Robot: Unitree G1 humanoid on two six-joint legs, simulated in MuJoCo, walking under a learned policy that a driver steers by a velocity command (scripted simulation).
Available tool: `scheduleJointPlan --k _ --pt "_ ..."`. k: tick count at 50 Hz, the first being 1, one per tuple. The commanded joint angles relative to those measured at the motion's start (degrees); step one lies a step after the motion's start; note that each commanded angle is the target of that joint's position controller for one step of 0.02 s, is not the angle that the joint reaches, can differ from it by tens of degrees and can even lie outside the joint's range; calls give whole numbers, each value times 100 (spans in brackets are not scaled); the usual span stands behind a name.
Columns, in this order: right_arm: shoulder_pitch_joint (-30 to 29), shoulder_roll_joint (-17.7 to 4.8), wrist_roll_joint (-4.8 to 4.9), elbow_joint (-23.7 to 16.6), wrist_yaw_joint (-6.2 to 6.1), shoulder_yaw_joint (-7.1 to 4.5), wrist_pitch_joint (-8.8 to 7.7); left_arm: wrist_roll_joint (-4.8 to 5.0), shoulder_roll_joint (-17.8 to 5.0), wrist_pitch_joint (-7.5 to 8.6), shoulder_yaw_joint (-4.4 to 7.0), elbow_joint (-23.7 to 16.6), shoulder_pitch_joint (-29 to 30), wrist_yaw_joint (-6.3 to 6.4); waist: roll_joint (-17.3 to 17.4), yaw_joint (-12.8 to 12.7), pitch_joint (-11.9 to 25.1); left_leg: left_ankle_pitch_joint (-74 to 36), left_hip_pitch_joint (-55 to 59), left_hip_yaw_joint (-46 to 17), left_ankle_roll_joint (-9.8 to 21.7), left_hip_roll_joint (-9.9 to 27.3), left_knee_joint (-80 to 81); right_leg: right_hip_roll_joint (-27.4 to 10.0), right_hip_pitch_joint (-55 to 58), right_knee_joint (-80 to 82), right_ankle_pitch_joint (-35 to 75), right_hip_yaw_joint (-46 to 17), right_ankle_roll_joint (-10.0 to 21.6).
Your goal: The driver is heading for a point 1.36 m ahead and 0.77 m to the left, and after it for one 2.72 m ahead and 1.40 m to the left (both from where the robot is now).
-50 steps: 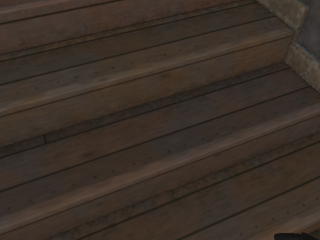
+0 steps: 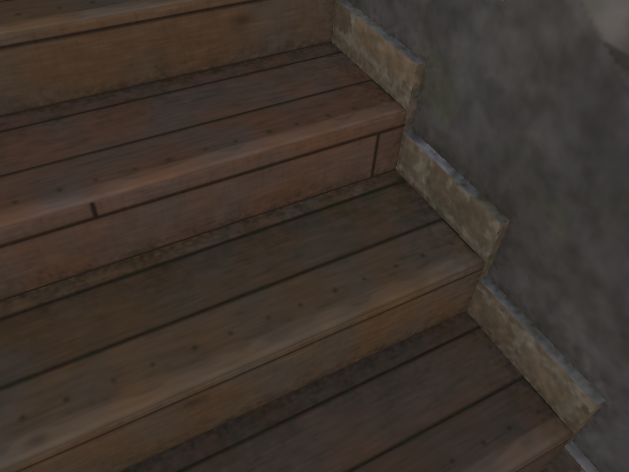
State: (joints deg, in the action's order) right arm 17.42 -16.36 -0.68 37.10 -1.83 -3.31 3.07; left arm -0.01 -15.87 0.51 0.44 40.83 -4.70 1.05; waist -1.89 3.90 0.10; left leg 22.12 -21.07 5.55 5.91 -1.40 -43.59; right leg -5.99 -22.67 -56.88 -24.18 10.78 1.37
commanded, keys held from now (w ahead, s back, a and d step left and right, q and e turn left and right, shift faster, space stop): q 0.76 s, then w+q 0.24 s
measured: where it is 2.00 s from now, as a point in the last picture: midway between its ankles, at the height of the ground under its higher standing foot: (85, 465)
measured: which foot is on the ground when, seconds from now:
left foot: down 0.00-0.38, up 0.40-0.86, down 0.88-1.00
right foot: up 0.00-0.36, down 0.38-0.88, up 0.90-1.00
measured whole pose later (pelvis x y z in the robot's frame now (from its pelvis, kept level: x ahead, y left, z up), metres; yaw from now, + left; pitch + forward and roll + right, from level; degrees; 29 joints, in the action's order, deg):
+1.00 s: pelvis +0.05 -0.02 +0.02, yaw +39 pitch +2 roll +0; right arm 20.6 -13.3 0.2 37.5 -0.6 -2.0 -0.3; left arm 0.3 -15.3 2.6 3.3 39.5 -11.5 -0.5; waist -3.5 0.7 2.9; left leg 21.1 -15.6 0.3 5.0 -2.7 -33.9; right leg -1.8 -39.3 -89.4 -21.6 0.9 -1.0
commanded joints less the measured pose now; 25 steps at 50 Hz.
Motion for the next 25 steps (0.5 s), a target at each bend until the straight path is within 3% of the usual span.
scheduleJointPlan --k 1,2,3,4,5,7,9,12,13,14,16,18,19,20,21,22,23,24,25 --pt "-324 -1303 -122 -724 100 -244 -262 -124 -52 62 30 -765 -911 -92 1430 -897 187 -4231 296 -4589 1936 1848 2490 946 -1773 -2971 -997 -1540 -712" --pt "-610 -1009 -65 -857 135 -175 -298 -26 -424 77 115 -755 -624 -65 901 -862 7 -2401 227 -4512 1716 1784 2624 815 -1999 -2809 -694 -1698 -772" --pt "-562 -754 -30 -812 83 -122 -253 37 -396 23 142 -887 -138 28 504 -681 -16 -1488 384 -4443 1407 1635 2419 787 -2266 -2715 -555 -1798 -829" --pt "-457 -701 9 -764 34 -93 -252 38 -405 -43 158 -991 225 132 355 -561 -69 -1443 449 -4241 1256 1629 2285 756 -2404 -2572 -492 -1862 -844" --pt "-370 -667 21 -755 -82 -82 -254 30 -340 -62 154 -1076 349 186 417 -566 7 -1186 518 -4099 1131 1491 2181 759 -2361 -2340 -375 -1901 -839" --pt "-154 -558 17 -812 -247 -41 -216 25 -177 -49 95 -1090 468 158 287 -401 295 -1516 988 -3409 831 1158 2054 747 -2261 -1380 -171 -1554 -848" --pt "-36 -503 -62 -922 -359 -14 -154 22 177 0 -15 -1249 938 116 438 -150 572 -2509 1271 -3137 666 1034 1832 748 -1872 -372 -73 -1387 -806" --pt "-242 -491 -98 -1066 -316 -19 -86 64 173 -39 -3 -1059 416 45 795 -220 1009 -3777 863 -2815 694 975 1546 888 -828 -78 225 -1108 -768" --pt "-288 -445 -69 -1114 -282 -9 -52 89 166 -59 11 -1028 343 43 900 -208 924 -3876 711 -2799 659 942 1566 954 -615 238 224 -1010 -752" --pt "-200 -452 38 -1089 -244 -29 -27 109 173 -69 36 -1013 312 44 991 -183 811 -3899 734 -2937 641 955 1580 1001 -565 615 200 -973 -732" --pt "-295 -413 108 -1102 -183 -33 14 180 175 -34 85 -947 199 58 1109 -182 633 -3619 925 -3087 525 904 1530 1027 -353 1737 337 -934 -654" --pt "-502 -320 142 -1111 -115 -33 1 192 35 -4 211 -720 -176 54 1173 -316 566 -2922 790 -2990 287 691 1336 852 535 3199 1400 -979 -511" --pt "-416 -193 130 -1044 -87 -29 -48 138 -156 -10 311 -674 -334 69 892 -346 655 -1784 277 -2708 76 396 749 442 1278 3471 1865 -1381 -345" --pt "-128 191 18 -980 -25 41 -85 13 -471 -40 379 -744 -409 94 -541 -216 679 1007 -987 -1795 -321 -383 -860 -845 2101 3453 4013 -2707 276" --pt "264 -241 105 -958 -34 -94 -154 -264 -605 22 422 -877 -426 100 -1295 -82 847 2105 -1694 -1336 -817 -608 -2767 -2041 1733 3742 4507 -4148 1444" --pt "339 -606 119 -758 -39 -222 -154 -331 -307 51 328 -1071 -247 113 -699 -128 830 1617 -1829 -1408 -1126 -246 -4042 -1941 1490 3800 3481 -4115 1753" --pt "-6 -624 164 -713 -34 -227 -95 -278 -1 32 232 -1119 10 152 -278 -172 482 1116 -2127 -1387 -1263 -97 -4690 -1472 1175 3665 2513 -3317 1523" --pt "-181 -459 108 -734 -25 -163 -16 -212 44 -1 205 -1134 76 239 -80 -173 348 669 -2331 -1422 -1270 1 -4992 -1094 1032 3580 1714 -2884 1250" --pt "-443 -379 76 -867 -12 -119 40 -155 79 -28 164 -1151 132 333 39 -237 177 275 -2512 -1448 -1331 -20 -5013 -854 972 3577 1551 -2567 1182"
Velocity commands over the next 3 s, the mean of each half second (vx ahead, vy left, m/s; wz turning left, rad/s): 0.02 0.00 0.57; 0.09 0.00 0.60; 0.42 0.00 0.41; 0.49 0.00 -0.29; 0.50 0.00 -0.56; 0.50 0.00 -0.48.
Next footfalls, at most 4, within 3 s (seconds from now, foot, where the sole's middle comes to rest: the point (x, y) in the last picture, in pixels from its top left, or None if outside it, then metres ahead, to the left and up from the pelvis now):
0.38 right None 0.14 -0.13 -0.74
0.88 left None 0.00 0.05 -0.74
1.34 right None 0.41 0.10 -0.58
1.96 left None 0.50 0.57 -0.42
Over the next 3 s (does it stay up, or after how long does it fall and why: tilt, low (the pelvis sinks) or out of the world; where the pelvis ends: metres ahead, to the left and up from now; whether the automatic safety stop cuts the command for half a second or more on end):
stays up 1.00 0.58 0.54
